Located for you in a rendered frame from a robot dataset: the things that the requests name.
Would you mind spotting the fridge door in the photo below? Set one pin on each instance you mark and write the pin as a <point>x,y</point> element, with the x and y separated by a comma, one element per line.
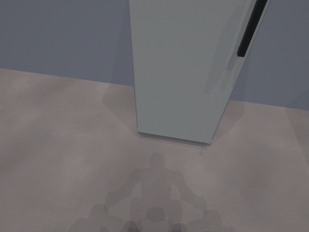
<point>186,63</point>

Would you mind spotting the handle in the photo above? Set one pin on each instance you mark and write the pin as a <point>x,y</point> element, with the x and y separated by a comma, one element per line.
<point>251,27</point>

